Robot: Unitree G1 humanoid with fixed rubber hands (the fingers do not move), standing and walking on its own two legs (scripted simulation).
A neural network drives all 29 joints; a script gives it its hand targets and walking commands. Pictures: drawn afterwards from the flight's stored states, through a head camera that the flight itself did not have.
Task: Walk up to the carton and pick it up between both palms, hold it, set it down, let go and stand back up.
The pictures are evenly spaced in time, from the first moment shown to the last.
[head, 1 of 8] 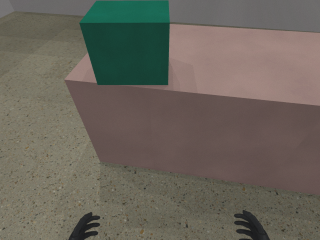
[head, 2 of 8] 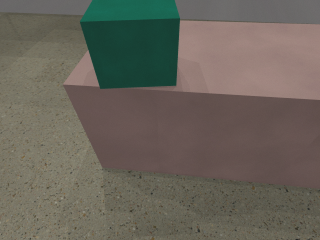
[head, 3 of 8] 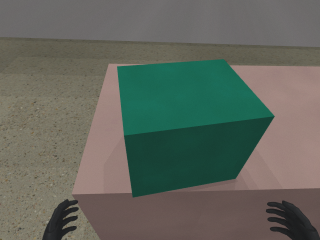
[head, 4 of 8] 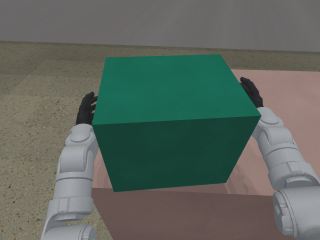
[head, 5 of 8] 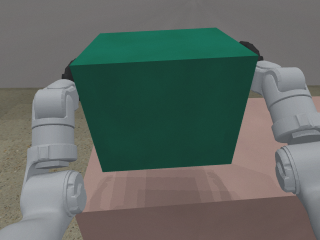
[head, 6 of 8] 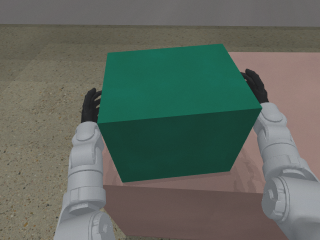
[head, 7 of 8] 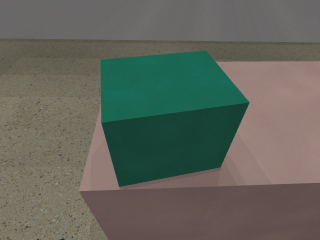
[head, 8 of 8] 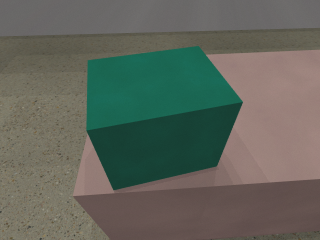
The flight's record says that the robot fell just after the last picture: no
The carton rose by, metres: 0.22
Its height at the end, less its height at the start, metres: +0.00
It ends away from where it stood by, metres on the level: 0.06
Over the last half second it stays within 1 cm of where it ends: yes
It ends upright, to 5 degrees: yes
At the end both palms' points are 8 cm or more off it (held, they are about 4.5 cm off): yes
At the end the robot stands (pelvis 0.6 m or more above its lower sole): yes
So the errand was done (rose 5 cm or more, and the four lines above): yes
